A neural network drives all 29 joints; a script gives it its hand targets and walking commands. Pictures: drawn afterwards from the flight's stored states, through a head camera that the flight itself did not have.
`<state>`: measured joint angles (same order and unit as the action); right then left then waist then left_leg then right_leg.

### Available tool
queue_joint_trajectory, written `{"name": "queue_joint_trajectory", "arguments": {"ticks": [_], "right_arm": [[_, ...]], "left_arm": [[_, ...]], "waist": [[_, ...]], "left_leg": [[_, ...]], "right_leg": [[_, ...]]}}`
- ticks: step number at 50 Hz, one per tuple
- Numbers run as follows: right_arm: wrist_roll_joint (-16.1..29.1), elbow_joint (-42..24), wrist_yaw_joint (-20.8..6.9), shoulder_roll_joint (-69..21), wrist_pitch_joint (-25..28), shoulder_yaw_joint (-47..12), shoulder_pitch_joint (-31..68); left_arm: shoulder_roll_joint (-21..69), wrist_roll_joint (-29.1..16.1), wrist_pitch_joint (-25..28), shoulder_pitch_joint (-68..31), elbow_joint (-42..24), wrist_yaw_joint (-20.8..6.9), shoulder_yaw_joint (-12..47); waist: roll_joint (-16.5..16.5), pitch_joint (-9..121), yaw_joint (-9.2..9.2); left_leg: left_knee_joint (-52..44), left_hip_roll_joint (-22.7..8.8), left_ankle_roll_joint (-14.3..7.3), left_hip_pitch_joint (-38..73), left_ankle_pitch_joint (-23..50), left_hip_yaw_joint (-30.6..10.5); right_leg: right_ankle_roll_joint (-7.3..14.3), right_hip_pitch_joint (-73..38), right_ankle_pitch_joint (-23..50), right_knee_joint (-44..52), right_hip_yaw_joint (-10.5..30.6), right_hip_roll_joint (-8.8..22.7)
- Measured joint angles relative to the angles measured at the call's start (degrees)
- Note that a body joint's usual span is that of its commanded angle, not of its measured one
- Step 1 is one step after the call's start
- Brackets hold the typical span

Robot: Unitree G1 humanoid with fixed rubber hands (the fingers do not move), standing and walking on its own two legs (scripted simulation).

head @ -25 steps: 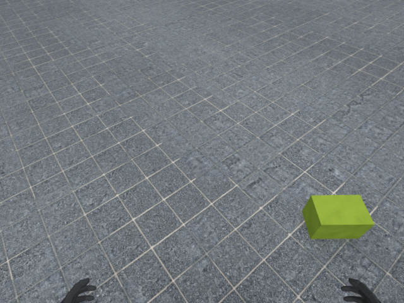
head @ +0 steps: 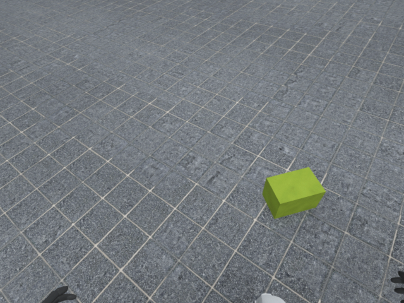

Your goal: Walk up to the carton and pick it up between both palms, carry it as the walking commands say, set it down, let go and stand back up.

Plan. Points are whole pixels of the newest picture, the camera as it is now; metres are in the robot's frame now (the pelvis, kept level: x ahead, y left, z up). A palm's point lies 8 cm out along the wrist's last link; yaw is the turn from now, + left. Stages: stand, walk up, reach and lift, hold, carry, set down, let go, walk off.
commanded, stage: walk up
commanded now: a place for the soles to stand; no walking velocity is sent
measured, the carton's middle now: (291, 192) +0.74 -0.41 -0.68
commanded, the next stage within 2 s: none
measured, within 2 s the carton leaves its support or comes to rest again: neither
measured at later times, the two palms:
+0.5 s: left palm (142, 200) +0.37 +0.19 -0.08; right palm out of the picture +0.05 -0.42 -0.05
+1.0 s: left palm (175, 174) +0.48 +0.12 -0.11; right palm out of the picture +0.15 -0.45 -0.10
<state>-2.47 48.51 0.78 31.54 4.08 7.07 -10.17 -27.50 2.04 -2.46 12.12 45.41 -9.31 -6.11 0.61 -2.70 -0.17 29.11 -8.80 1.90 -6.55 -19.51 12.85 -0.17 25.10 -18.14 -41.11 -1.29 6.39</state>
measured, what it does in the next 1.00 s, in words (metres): walks ahead, turning right: right foot, then left foot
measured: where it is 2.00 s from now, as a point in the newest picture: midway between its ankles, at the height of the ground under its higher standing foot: (237, 298)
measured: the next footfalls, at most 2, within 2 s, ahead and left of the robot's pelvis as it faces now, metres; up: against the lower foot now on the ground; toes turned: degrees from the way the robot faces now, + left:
right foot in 0.04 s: +0.12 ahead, -0.16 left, +0.00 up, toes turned -6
left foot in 0.32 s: +0.21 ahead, +0.05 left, +0.00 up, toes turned -8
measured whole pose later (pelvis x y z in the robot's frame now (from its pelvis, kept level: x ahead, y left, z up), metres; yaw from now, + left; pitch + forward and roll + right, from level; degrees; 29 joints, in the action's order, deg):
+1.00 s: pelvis +0.21 -0.11 -0.03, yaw -28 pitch -1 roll -1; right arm -1.0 38.0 0.7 25.9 2.3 3.5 -15.3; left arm -26.5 -0.2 0.8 12.2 39.8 1.2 -2.6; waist 0.1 -6.7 0.4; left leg 50.6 -4.0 -0.7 -23.9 -25.2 2.7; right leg 2.1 28.9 -31.1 -59.2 2.7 -3.6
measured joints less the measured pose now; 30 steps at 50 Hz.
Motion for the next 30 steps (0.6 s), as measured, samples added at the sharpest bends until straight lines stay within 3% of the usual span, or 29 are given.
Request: {"name": "queue_joint_trajectory", "arguments": {"ticks": [2,3,5,7,11,16,17,19,22,27,30], "right_arm": [[0.00,-0.87,-0.14,0.70,-0.48,-0.21,-1.15],[0.24,-1.32,-0.20,0.83,-0.82,-0.35,-1.51],[1.28,-1.94,-0.22,0.44,-1.33,-1.07,-1.55],[1.96,-2.34,-0.35,-0.56,-0.95,-1.89,-1.75],[1.59,-2.93,-0.68,-3.26,0.21,-2.83,-4.15],[0.78,-4.35,-0.23,-4.62,2.00,-2.44,-8.87],[0.24,-4.88,0.10,-4.45,2.52,-2.20,-9.97],[0.38,-5.13,0.52,-4.31,2.96,-2.04,-11.46],[0.40,-5.73,0.30,-3.88,3.07,-1.73,-12.83],[0.22,-7.82,-0.36,-1.97,2.67,-1.32,-14.92],[0.75,-9.25,-0.54,-1.05,1.19,-1.63,-15.42]], "left_arm": [[-1.56,-0.10,0.54,0.46,-1.19,0.39,-0.61],[-2.08,-0.06,1.02,0.51,-1.80,0.97,-0.99],[-1.57,-0.75,1.57,1.07,-2.79,2.23,-0.86],[-0.20,-1.28,1.79,2.39,-3.62,3.12,-0.07],[1.22,-0.90,2.24,4.70,-5.98,3.70,0.84],[0.78,-0.60,1.97,6.66,-8.73,3.66,0.56],[0.84,-0.54,1.82,6.77,-8.83,3.92,0.32],[0.76,-0.31,1.73,6.34,-8.48,4.54,0.36],[0.43,-0.18,2.40,5.09,-8.39,4.38,0.30],[0.72,-0.71,3.03,1.30,-9.60,3.87,0.16],[0.55,-1.13,3.61,-1.16,-10.07,4.66,0.32]], "waist": [[0.03,0.85,0.47],[0.30,0.71,0.43],[1.17,-0.04,0.04],[2.22,-0.48,-0.28],[1.97,-0.46,-1.34],[-0.43,-0.34,-1.08],[-0.90,-0.07,-0.27],[-2.28,0.26,1.33],[-3.88,0.24,3.26],[-2.77,-1.03,4.87],[-1.24,-2.24,5.37]], "left_leg": [[6.22,-2.51,-0.78,-1.44,-4.36,0.48],[12.05,-3.64,-1.93,-3.52,-5.83,-0.80],[25.29,-1.64,-2.55,-9.25,-9.17,-7.26],[30.54,0.89,-2.96,-13.02,-9.81,-10.56],[22.35,4.63,-2.77,-15.71,-10.00,-10.89],[7.83,7.62,-3.77,-13.22,-0.46,-9.23],[8.21,7.33,-3.88,-13.30,2.98,-8.76],[9.27,6.70,-3.55,-12.54,2.68,-7.49],[6.76,5.78,-3.14,-9.31,0.96,-5.76],[4.43,2.83,-1.39,-5.54,-0.47,-3.90],[8.65,0.27,-0.69,-5.84,-3.96,-3.60]], "right_leg": [[1.08,-2.55,-0.81,2.98,-0.80,-1.13],[1.21,-2.19,2.41,2.28,-0.75,-2.29],[1.19,-1.41,2.26,-0.74,-0.21,-4.33],[1.60,-3.26,1.53,0.85,0.47,-6.13],[2.35,-6.87,2.41,5.48,2.83,-8.30],[3.18,-8.05,-2.59,2.22,6.13,-10.01],[3.10,-6.44,-5.73,-2.60,7.46,-10.93],[2.16,-2.37,-6.18,-12.80,9.25,-11.98],[0.60,2.05,-2.61,-17.61,7.86,-9.42],[0.12,3.67,-1.18,-6.55,3.00,-4.51],[1.24,0.74,4.33,2.80,0.32,-5.19]]}}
